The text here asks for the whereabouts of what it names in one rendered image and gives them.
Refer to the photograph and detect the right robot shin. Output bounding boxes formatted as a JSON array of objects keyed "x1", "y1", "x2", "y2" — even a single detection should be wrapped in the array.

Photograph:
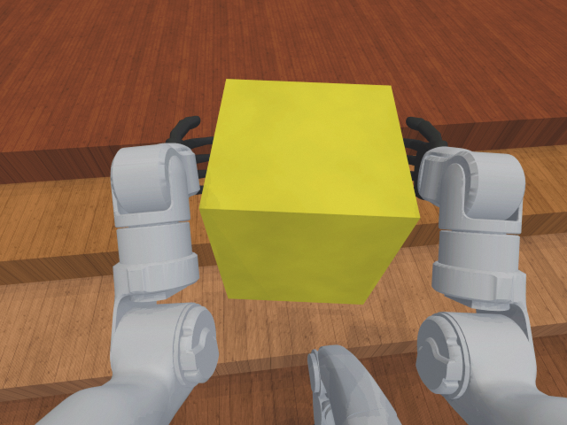
[{"x1": 313, "y1": 350, "x2": 335, "y2": 425}]

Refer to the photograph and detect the robot left forearm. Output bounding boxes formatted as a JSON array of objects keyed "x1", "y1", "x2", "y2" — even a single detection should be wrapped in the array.
[{"x1": 110, "y1": 143, "x2": 200, "y2": 371}]

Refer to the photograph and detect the right robot thigh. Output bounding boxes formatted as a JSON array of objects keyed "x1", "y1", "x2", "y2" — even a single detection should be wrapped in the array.
[{"x1": 307, "y1": 345, "x2": 402, "y2": 425}]

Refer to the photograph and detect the left robot hand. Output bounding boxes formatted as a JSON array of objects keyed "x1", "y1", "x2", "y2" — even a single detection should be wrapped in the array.
[{"x1": 166, "y1": 116, "x2": 214, "y2": 195}]

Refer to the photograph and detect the carton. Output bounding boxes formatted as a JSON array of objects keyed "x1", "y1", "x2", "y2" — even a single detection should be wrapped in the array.
[{"x1": 199, "y1": 79, "x2": 420, "y2": 305}]

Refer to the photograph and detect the right robot hand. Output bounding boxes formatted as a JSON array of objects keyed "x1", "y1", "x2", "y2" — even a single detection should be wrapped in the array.
[{"x1": 403, "y1": 117, "x2": 448, "y2": 200}]

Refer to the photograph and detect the robot left upper arm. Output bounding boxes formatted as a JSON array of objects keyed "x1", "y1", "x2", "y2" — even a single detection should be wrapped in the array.
[{"x1": 35, "y1": 303, "x2": 219, "y2": 425}]

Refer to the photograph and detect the robot right upper arm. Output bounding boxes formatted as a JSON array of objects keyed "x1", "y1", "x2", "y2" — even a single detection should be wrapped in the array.
[{"x1": 416, "y1": 312, "x2": 567, "y2": 425}]

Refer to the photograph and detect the robot right forearm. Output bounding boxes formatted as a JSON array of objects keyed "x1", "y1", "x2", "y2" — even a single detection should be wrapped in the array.
[{"x1": 417, "y1": 146, "x2": 537, "y2": 374}]

